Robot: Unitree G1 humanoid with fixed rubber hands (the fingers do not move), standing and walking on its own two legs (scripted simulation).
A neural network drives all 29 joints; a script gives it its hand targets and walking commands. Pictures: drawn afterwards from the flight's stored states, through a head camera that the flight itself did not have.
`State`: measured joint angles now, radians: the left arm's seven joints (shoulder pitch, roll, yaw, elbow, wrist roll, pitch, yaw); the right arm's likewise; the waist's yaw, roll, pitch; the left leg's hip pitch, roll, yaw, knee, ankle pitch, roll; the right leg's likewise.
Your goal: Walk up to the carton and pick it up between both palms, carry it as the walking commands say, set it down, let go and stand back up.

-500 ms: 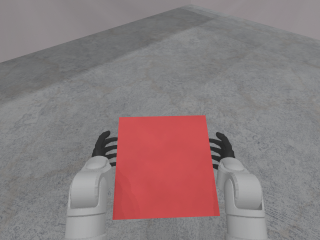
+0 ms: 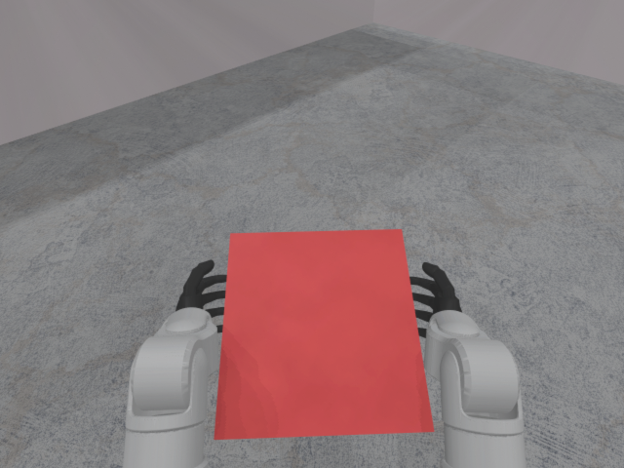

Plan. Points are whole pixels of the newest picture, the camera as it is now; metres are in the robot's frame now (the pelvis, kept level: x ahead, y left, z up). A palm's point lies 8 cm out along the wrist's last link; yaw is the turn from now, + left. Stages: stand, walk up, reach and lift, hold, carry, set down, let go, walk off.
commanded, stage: carry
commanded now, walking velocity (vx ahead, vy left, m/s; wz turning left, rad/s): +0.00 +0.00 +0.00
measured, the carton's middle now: (318, 340) +0.28 +0.00 +0.01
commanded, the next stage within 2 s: hold in 1.50 s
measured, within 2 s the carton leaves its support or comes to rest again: neither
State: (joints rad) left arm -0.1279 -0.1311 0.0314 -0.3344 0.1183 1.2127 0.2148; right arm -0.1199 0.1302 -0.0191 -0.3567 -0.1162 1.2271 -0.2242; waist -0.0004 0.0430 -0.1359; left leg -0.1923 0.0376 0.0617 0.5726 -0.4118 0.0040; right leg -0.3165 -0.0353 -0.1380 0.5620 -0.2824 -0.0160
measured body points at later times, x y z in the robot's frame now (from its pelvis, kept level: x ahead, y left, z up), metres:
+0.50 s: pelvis +0.01 +0.01 +0.00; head +0.02 +0.02 +0.45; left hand +0.30 +0.17 +0.05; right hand +0.30 -0.14 +0.05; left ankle -0.08 +0.11 -0.73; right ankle +0.00 -0.11 -0.73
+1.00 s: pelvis -0.04 +0.01 +0.00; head -0.07 +0.02 +0.45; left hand +0.24 +0.17 +0.06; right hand +0.25 -0.13 +0.06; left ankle -0.08 +0.11 -0.73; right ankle +0.00 -0.11 -0.73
